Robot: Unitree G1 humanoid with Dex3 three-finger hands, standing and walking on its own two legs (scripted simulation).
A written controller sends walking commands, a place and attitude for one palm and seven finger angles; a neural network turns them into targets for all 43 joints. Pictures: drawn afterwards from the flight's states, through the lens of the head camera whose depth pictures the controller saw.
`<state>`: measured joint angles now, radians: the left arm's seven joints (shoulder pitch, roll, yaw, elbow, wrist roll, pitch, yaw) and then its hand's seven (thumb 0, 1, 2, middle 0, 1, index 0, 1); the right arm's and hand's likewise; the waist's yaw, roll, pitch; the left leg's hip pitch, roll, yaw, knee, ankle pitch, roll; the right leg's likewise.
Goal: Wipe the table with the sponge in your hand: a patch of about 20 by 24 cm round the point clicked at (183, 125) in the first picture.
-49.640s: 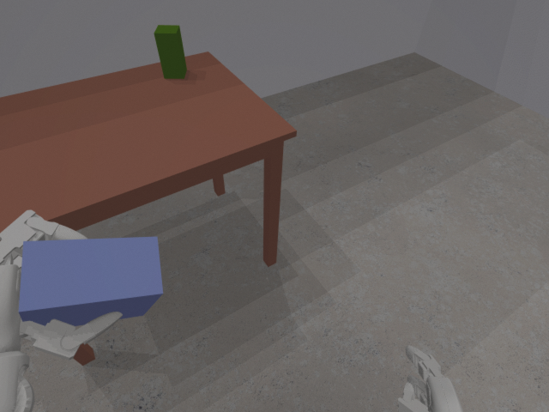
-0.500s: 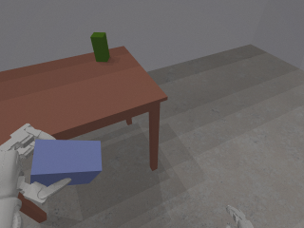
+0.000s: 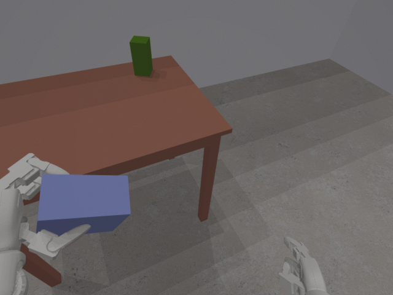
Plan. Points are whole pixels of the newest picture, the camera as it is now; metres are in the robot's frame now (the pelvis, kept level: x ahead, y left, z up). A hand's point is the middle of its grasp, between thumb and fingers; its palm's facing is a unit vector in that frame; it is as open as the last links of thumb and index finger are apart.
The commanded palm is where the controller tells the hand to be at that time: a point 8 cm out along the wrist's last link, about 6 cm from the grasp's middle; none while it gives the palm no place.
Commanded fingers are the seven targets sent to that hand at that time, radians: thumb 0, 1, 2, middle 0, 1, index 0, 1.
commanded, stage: stop stepping back and stand still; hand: left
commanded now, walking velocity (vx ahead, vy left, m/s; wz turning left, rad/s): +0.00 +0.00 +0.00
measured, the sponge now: (95, 206) +0.23 +0.19 +0.12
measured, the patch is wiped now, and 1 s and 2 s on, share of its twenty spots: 1.00 1.00 1.00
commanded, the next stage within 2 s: stand and wait in 0.30 s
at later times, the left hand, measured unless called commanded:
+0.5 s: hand (48, 205) +0.21 +0.25 +0.15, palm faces +0.38 -0.86 -0.35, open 10.5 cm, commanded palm +0.16 +0.29 +0.18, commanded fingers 0.00 0.10 1.30 -1.20 -1.60 -1.20 -1.60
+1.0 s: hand (56, 210) +0.20 +0.23 +0.15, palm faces +0.38 -0.85 -0.37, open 10.5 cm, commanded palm +0.15 +0.27 +0.18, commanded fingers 0.00 0.10 1.30 -1.20 -1.60 -1.20 -1.60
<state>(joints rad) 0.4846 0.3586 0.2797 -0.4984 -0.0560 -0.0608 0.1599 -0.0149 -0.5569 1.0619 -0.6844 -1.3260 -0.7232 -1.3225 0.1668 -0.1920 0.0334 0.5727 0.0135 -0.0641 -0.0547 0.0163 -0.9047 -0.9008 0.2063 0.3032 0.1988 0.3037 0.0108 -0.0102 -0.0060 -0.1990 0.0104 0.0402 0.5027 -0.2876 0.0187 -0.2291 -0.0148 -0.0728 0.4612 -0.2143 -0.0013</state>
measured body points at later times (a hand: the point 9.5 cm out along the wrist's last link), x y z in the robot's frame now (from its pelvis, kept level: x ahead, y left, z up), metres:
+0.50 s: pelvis -0.01 +0.01 +0.00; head -0.01 +0.01 +0.45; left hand +0.18 +0.29 +0.17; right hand +0.17 -0.22 -0.07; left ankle -0.01 +0.10 -0.74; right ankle +0.02 -0.12 -0.74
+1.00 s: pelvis -0.01 -0.01 +0.00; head -0.02 -0.01 +0.45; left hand +0.18 +0.28 +0.17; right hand +0.17 -0.24 -0.08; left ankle -0.01 +0.10 -0.74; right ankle +0.02 -0.12 -0.74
